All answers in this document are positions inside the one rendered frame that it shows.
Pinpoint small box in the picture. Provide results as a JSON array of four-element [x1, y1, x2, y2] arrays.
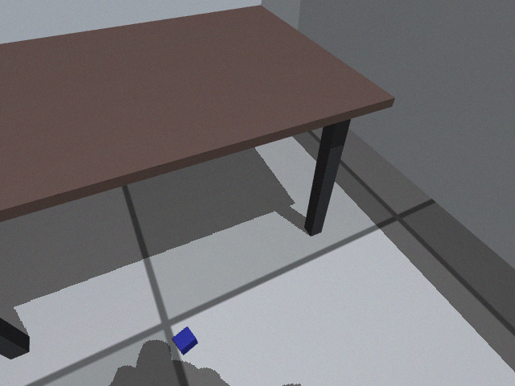
[[173, 327, 198, 355]]

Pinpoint table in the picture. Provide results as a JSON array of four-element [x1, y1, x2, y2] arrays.
[[0, 5, 395, 359]]

